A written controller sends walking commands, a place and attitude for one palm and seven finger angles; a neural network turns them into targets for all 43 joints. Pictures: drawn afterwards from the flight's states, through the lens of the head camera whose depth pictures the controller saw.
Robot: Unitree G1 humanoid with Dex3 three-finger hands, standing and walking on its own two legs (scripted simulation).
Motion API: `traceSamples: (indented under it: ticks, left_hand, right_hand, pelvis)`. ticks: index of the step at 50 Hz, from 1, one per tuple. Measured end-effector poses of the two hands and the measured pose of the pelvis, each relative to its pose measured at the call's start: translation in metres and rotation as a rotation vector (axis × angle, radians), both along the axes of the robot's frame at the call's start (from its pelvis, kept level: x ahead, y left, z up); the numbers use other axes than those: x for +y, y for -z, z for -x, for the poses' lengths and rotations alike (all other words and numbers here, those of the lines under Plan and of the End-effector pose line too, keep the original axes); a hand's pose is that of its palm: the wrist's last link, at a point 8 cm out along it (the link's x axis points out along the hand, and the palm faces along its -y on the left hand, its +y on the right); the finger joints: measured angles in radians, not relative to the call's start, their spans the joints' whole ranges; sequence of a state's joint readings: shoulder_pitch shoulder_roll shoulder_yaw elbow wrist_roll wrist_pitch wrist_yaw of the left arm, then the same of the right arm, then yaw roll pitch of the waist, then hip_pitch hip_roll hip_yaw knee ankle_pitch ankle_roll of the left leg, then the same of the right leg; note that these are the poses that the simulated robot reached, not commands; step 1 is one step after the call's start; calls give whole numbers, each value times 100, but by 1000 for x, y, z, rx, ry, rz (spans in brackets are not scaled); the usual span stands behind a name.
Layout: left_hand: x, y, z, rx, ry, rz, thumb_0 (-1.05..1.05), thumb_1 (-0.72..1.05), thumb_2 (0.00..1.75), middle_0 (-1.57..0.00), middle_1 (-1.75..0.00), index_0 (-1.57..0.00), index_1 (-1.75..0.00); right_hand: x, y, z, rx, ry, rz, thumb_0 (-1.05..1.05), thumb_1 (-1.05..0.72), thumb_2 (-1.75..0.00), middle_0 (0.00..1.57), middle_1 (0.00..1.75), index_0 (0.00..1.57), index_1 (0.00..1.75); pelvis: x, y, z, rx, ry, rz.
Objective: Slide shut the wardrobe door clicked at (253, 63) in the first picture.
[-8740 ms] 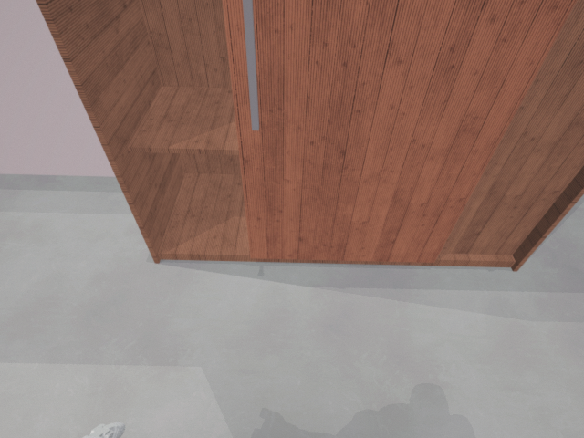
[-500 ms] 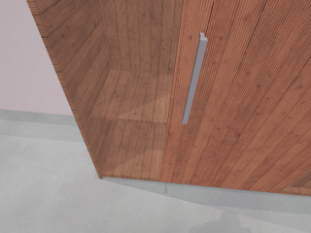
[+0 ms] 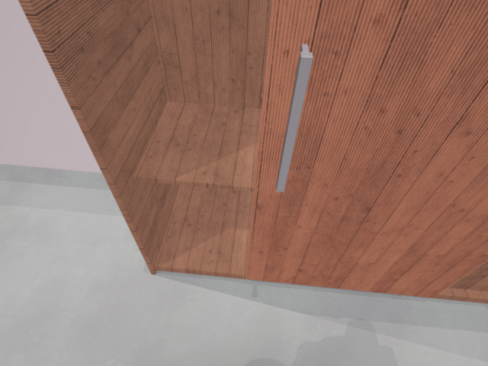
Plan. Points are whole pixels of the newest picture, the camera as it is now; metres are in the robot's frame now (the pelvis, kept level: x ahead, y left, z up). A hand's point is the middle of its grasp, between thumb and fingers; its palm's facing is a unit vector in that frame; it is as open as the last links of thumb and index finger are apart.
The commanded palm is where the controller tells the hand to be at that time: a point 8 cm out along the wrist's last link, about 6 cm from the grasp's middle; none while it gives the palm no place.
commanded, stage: look again from close up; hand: right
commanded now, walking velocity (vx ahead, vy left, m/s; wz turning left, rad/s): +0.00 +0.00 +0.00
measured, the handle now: (290, 130) +0.53 -0.06 +0.10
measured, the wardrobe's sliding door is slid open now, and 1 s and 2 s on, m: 0.39 0.39 0.39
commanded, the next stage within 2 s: shuffle to correct the standing spot in 1.48 s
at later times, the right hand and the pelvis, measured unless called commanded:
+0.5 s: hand out of the picture +0.00 -0.14 -0.18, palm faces +0.04 +0.98 -0.18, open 7.3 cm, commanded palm none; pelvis +0.02 +0.02 +0.00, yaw +0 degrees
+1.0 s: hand out of the picture +0.00 -0.11 -0.17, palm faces +0.05 +0.98 -0.18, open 7.3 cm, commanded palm none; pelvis +0.01 +0.05 +0.00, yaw -1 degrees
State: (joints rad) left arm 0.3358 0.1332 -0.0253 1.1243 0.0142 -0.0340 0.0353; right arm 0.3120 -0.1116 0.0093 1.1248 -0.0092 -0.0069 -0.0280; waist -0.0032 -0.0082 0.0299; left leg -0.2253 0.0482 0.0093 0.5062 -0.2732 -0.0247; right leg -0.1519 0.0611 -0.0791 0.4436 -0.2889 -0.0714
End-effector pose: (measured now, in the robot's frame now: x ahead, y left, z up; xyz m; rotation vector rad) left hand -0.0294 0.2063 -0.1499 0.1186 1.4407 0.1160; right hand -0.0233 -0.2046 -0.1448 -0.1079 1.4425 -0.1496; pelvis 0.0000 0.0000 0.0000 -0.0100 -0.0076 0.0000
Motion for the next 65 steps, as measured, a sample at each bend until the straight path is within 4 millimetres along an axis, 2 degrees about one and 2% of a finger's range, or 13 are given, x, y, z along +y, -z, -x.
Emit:
traceSamples:
  ticks: [12,18,36,53,65]
  left_hand:
    - [13,0,-30,-38,7,-16,1,92,90,-20,-30,-20,-30]
    - [20,0,-36,-39,7,-19,1,92,90,-20,-30,-20,-30]
    - [31,3,-29,-13,-2,12,1,91,90,-20,-30,-20,-30]
    - [46,0,-24,-6,11,3,1,91,90,-20,-30,-20,-30]
    - [48,-2,-22,-2,20,4,1,91,90,-20,-30,-20,-30]
  right_hand:
    - [16,4,-9,4,2,-15,1,-92,-90,20,30,20,30]
    - [17,3,-17,-9,1,-2,1,-92,-90,20,30,20,30]
    - [26,-3,-26,-31,-9,29,1,-92,-90,20,30,20,30]
    - [44,-1,-13,-28,12,8,1,-92,-90,20,30,20,30]
    - [53,0,-3,-21,28,-8,1,-92,-90,20,30,20,30]
  pelvis:
    - [11,1,-12,-5,0,-3]
    - [17,1,-16,-4,1,-3]
    - [35,-1,-18,-3,1,2]
    - [48,-2,-13,-5,13,1]
    - [52,-2,-10,-2,23,-2]
